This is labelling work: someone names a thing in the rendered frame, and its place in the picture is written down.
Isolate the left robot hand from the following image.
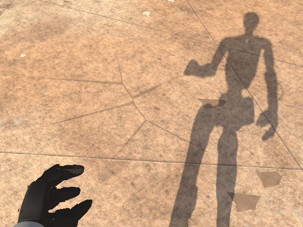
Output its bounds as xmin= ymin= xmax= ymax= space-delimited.
xmin=18 ymin=164 xmax=92 ymax=227

